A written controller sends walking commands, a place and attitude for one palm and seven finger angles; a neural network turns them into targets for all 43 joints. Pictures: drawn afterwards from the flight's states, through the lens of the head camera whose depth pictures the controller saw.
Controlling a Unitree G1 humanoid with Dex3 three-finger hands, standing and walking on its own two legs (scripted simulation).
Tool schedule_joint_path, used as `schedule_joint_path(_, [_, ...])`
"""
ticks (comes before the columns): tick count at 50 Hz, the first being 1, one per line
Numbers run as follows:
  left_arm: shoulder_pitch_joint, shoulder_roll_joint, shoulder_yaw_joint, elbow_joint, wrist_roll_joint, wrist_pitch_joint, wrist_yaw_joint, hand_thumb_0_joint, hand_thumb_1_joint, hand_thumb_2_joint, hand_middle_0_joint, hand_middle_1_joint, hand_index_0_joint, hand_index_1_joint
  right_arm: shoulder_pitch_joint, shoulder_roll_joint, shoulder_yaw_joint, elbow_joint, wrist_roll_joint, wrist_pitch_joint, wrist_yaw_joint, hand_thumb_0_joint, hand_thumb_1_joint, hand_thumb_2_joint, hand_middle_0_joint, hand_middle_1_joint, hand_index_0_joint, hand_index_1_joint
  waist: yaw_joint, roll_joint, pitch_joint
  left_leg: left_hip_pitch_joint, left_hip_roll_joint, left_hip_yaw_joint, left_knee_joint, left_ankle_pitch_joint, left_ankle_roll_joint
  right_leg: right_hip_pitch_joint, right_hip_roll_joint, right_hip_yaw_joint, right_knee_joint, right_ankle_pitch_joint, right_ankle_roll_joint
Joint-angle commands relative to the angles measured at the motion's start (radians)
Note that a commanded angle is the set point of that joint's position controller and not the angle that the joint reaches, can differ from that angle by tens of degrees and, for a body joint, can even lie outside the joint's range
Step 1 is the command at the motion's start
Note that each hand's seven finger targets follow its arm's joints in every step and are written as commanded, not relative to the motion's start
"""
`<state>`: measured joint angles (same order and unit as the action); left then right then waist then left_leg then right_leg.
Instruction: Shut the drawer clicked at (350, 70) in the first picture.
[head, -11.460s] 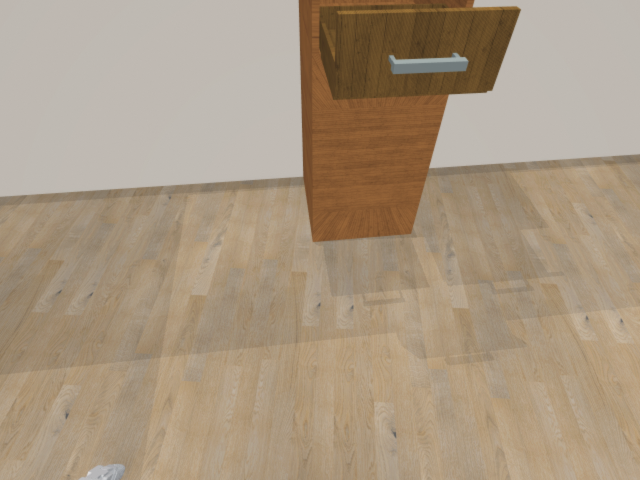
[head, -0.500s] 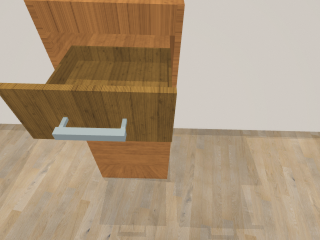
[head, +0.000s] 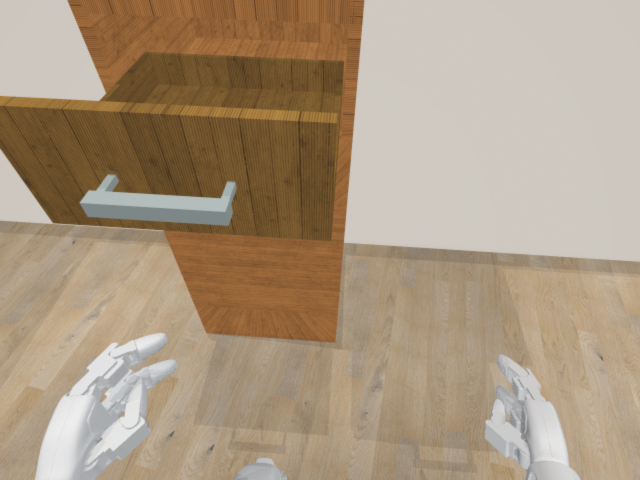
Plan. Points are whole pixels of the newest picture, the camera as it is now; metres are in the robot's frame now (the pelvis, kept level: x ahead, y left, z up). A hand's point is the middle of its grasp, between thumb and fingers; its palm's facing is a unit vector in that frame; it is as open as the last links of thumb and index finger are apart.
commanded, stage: raise the hand and make a fist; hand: left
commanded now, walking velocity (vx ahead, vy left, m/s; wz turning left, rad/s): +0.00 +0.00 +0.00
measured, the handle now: (164, 196) +0.38 +0.22 +0.18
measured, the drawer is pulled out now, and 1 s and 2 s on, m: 0.27 0.27 0.27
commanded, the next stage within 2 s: bring the fist close to the handle in 1.48 s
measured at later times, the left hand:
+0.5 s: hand (114, 356) +0.20 +0.21 +0.15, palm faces +0.02 -1.00 -0.06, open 3.5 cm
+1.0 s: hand (84, 296) +0.19 +0.19 +0.25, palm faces +0.03 -0.99 -0.14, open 3.2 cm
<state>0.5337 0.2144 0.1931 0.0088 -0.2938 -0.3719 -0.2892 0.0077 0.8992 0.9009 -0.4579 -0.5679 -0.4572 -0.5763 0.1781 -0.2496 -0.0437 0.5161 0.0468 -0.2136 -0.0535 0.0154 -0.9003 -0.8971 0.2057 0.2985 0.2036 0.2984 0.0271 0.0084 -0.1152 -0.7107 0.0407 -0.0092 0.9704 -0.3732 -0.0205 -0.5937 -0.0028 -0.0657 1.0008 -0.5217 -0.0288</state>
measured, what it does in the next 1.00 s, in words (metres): stands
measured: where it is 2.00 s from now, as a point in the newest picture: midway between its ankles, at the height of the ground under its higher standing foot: outside the picture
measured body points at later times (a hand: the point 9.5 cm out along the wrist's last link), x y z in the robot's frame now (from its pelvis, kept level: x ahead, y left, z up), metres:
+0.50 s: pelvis +0.03 +0.02 +0.03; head +0.02 +0.01 +0.48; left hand +0.19 +0.26 +0.15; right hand +0.21 -0.22 -0.03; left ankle +0.07 +0.14 -0.68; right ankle +0.00 -0.10 -0.68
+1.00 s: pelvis +0.01 +0.02 +0.05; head -0.04 -0.01 +0.49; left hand +0.19 +0.24 +0.26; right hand +0.24 -0.16 +0.01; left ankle +0.07 +0.14 -0.68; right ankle +0.00 -0.10 -0.68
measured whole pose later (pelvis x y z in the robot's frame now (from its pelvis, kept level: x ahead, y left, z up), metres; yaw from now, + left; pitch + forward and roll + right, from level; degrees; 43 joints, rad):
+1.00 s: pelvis +0.01 +0.02 +0.05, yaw +1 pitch -5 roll -1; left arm 0.36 0.30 0.21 -0.64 -0.31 0.27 -0.18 0.01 0.89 0.90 -1.38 -1.57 -1.38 -1.57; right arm 0.19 -0.22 0.12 0.58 0.08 -0.26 -0.06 0.02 -0.90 -0.90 0.21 0.30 0.21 0.30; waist 0.09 0.07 -0.07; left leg -0.29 0.02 0.00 0.61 -0.25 0.00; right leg -0.16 -0.02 -0.06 0.61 -0.37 0.00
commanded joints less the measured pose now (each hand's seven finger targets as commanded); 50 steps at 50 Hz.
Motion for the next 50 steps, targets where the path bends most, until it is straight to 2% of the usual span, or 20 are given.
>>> schedule_joint_path(1, [-0.233, 0.164, 0.062, -0.429, -0.02, -0.129, 0.039, 0.0, 0.9, 0.9, -0.64, -0.777, -0.64, -0.777, -0.011, -0.089, -0.011, -0.125, -0.009, -0.078, -0.039, 0.0, -0.9, -0.9, 0.2, 0.3, 0.2, 0.3, -0.071, 0.052, -0.039, 0.177, -0.032, 0.003, -0.102, 0.006, 0.058, -0.067, -0.005, 0.137, -0.354, -0.049, 0.025])
schedule_joint_path(2, [-0.272, 0.185, 0.062, -0.409, -0.016, -0.131, 0.029, 0.0, 0.9, 0.9, -0.66, -0.798, -0.66, -0.798, -0.006, -0.098, -0.007, -0.109, -0.01, -0.082, -0.043, 0.0, -0.9, -0.9, 0.2, 0.3, 0.2, 0.3, -0.091, -0.007, -0.015, 0.159, -0.027, -0.006, -0.089, 0.0, 0.059, -0.066, -0.007, 0.153, -0.367, -0.055, 0.036])
schedule_joint_path(5, [-0.243, 0.186, 0.047, -0.324, -0.026, -0.082, -0.035, 0.0, 0.9, 0.9, -0.72, -0.863, -0.72, -0.863, -0.015, -0.108, 0.004, -0.082, 0.001, -0.106, -0.05, 0.0, -0.9, -0.9, 0.2, 0.3, 0.2, 0.3, -0.08, 0.039, 0.009, 0.188, -0.029, -0.017, -0.123, 0.026, 0.06, -0.026, -0.015, 0.154, -0.395, 0.024, 0.038])
schedule_joint_path(7, [-0.188, 0.219, 0.101, -0.24, -0.037, -0.005, -0.061, 0.0, 0.9, 0.9, -0.76, -0.907, -0.76, -0.907, -0.034, -0.11, 0.007, -0.07, 0.008, -0.11, -0.054, 0.0, -0.9, -0.9, 0.2, 0.3, 0.2, 0.3, -0.051, 0.015, 0.0, 0.192, -0.032, -0.02, -0.139, 0.054, 0.059, 0.04, -0.032, 0.18, -0.422, 0.081, 0.057])
schedule_joint_path(10, [-0.1, 0.244, 0.193, -0.263, -0.068, 0.088, -0.069, 0.0, 0.9, 0.9, -0.82, -0.972, -0.82, -0.972, -0.053, -0.093, 0.006, -0.082, 0.009, -0.109, -0.05, 0.0, -0.9, -0.9, 0.2, 0.3, 0.2, 0.3, 0.009, -0.001, -0.097, 0.25, -0.035, -0.019, -0.188, 0.16, 0.052, 0.172, -0.048, 0.16, -0.413, 0.293, 0.07])
schedule_joint_path(12, [-0.027, 0.243, 0.248, -0.266, -0.087, 0.118, -0.054, 0.0, 0.9, 0.9, -0.86, -1.015, -0.86, -1.015, -0.076, -0.08, 0.003, -0.088, 0.008, -0.107, -0.043, 0.0, -0.9, -0.9, 0.2, 0.3, 0.2, 0.3, 0.039, -0.094, -0.109, 0.265, -0.035, -0.025, -0.209, 0.219, 0.049, 0.235, -0.046, 0.144, -0.399, 0.452, 0.096])
schedule_joint_path(15, [0.0, 0.196, 0.206, -0.389, -0.095, 0.117, -0.048, 0.0, 0.9, 0.9, -0.92, -1.08, -0.92, -1.08, -0.057, -0.074, 0.008, -0.107, 0.009, -0.114, -0.027, 0.0, -0.9, -0.9, 0.2, 0.3, 0.2, 0.3, 0.042, -0.024, -0.107, 0.326, -0.044, -0.009, -0.251, 0.287, 0.049, 0.247, -0.023, 0.081, -0.374, 0.593, 0.084])
schedule_joint_path(16, [0.009, 0.181, 0.187, -0.41, -0.094, 0.115, -0.046, 0.0, 0.9, 0.9, -0.94, -1.102, -0.94, -1.102, -0.052, -0.073, 0.009, -0.109, 0.009, -0.122, -0.022, 0.0, -0.9, -0.9, 0.2, 0.3, 0.2, 0.3, 0.038, -0.009, -0.094, 0.344, -0.043, -0.005, -0.265, 0.293, 0.049, 0.238, -0.014, 0.061, -0.373, 0.584, 0.075])
schedule_joint_path(17, [0.027, 0.181, 0.174, -0.434, -0.089, 0.114, -0.042, 0.0, 0.9, 0.9, -0.96, -1.123, -0.96, -1.123, -0.057, -0.077, 0.011, -0.112, 0.007, -0.132, -0.017, 0.0, -0.9, -0.9, 0.2, 0.3, 0.2, 0.3, 0.043, -0.051, -0.092, 0.357, -0.041, -0.009, -0.27, 0.308, 0.053, 0.245, -0.005, 0.05, -0.371, 0.589, 0.073])
schedule_joint_path(19, [0.04, 0.139, 0.11, -0.514, -0.08, 0.115, -0.039, 0.0, 0.9, 0.9, -1.0, -1.167, -1.0, -1.167, -0.041, -0.079, 0.012, -0.12, 0.01, -0.154, -0.009, 0.0, -0.9, -0.9, 0.2, 0.3, 0.2, 0.3, 0.034, 0.022, -0.097, 0.402, -0.041, 0.001, -0.29, 0.314, 0.055, 0.22, 0.009, 0.018, -0.368, 0.548, 0.055])
schedule_joint_path(20, [0.05, 0.129, 0.092, -0.533, -0.076, 0.122, -0.032, 0.0, 0.9, 0.9, -1.02, -1.188, -1.02, -1.188, -0.037, -0.079, 0.013, -0.122, 0.012, -0.164, -0.006, 0.0, -0.9, -0.9, 0.2, 0.3, 0.2, 0.3, 0.029, 0.024, -0.083, 0.411, -0.038, -0.002, -0.299, 0.305, 0.055, 0.202, 0.017, 0.004, -0.371, 0.509, 0.048])
schedule_joint_path(22, [0.037, 0.134, 0.078, -0.564, -0.065, 0.137, -0.012, 0.0, 0.9, 0.9, -1.06, -1.232, -1.06, -1.232, -0.042, -0.088, 0.017, -0.113, 0.009, -0.175, -0.005, 0.0, -0.9, -0.9, 0.2, 0.3, 0.2, 0.3, 0.022, -0.015, -0.036, 0.405, -0.035, -0.012, -0.313, 0.272, 0.057, 0.188, 0.03, -0.007, -0.384, 0.432, 0.038])
schedule_joint_path(29, [-0.05, 0.136, 0.034, -0.754, -0.005, 0.199, 0.074, 0.0, 0.9, 0.9, -1.2, -1.383, -1.2, -1.383, -0.048, -0.086, 0.042, -0.119, 0.011, -0.178, -0.009, 0.0, -0.9, -0.9, 0.2, 0.3, 0.2, 0.3, 0.019, 0.079, -0.028, 0.449, -0.024, -0.03, -0.379, 0.162, 0.049, 0.189, 0.031, -0.033, -0.408, 0.265, 0.02])
schedule_joint_path(33, [-0.097, 0.128, 0.009, -0.782, 0.005, 0.279, 0.088, 0.0, 0.9, 0.9, -1.28, -1.47, -1.28, -1.47, -0.068, -0.083, 0.06, -0.122, 0.014, -0.172, -0.011, 0.0, -0.9, -0.9, 0.2, 0.3, 0.2, 0.3, 0.023, 0.053, -0.005, 0.462, -0.02, -0.036, -0.412, 0.141, 0.048, 0.211, 0.03, -0.036, -0.436, 0.256, 0.02])
schedule_joint_path(36, [-0.136, 0.13, -0.001, -0.813, 0.009, 0.357, 0.088, 0.0, 0.9, 0.9, -1.34, -1.535, -1.34, -1.535, -0.088, -0.082, 0.077, -0.128, 0.017, -0.159, -0.008, 0.0, -0.9, -0.9, 0.2, 0.3, 0.2, 0.3, 0.033, 0.084, 0.006, 0.476, -0.018, -0.041, -0.443, 0.132, 0.041, 0.237, 0.027, -0.039, -0.447, 0.253, 0.016])
schedule_joint_path(40, [-0.204, 0.144, 0.013, -0.851, 0.001, 0.466, 0.094, 0.0, 0.9, 0.9, -1.4, -1.6, -1.4, -1.6, -0.124, -0.077, 0.093, -0.137, 0.024, -0.131, -0.008, 0.0, -0.9, -0.9, 0.2, 0.3, 0.2, 0.3, 0.042, 0.056, 0.032, 0.491, -0.02, -0.035, -0.471, 0.12, 0.041, 0.254, 0.026, -0.037, -0.48, 0.247, 0.017])
schedule_joint_path(42, [-0.212, 0.194, 0.075, -0.848, -0.008, 0.512, 0.105, 0.0, 0.9, 0.9, -1.4, -1.6, -1.4, -1.6, -0.15, -0.082, 0.096, -0.139, 0.027, -0.124, -0.013, 0.0, -0.9, -0.9, 0.2, 0.3, 0.2, 0.3, 0.056, 0.02, 0.031, 0.491, -0.022, -0.034, -0.479, 0.101, 0.041, 0.268, 0.03, -0.029, -0.499, 0.228, 0.018])
schedule_joint_path(46, [-0.313, 0.189, 0.096, -0.873, -0.025, 0.575, 0.111, 0.0, 0.9, 0.9, -1.4, -1.6, -1.4, -1.6, -0.175, -0.071, 0.106, -0.13, 0.032, -0.112, -0.017, 0.0, -0.9, -0.9, 0.2, 0.3, 0.2, 0.3, 0.057, 0.063, 0.022, 0.535, -0.029, -0.02, -0.487, 0.117, 0.043, 0.271, 0.022, -0.024, -0.526, 0.229, 0.02])
schedule_joint_path(49, [-0.404, 0.211, 0.121, -0.847, -0.04, 0.617, 0.106, 0.0, 0.9, 0.9, -1.4, -1.6, -1.4, -1.6, -0.194, -0.077, 0.11, -0.109, 0.035, -0.115, -0.025, 0.0, -0.9, -0.9, 0.2, 0.3, 0.2, 0.3, 0.052, 0.022, 0.045, 0.542, -0.033, -0.023, -0.493, 0.1, 0.046, 0.272, 0.016, -0.013, -0.56, 0.203, 0.025])
schedule_joint_path(50, [-0.418, 0.21, 0.118, -0.854, -0.044, 0.631, 0.1, 0.0, 0.9, 0.9, -1.4, -1.6, -1.4, -1.6, -0.208, -0.076, 0.112, -0.111, 0.037, -0.118, -0.028, 0.0, -0.9, -0.9, 0.2, 0.3, 0.2, 0.3, 0.058, 0.049, 0.046, 0.554, -0.038, -0.018, -0.492, 0.094, 0.048, 0.266, 0.013, -0.004, -0.571, 0.194, 0.025])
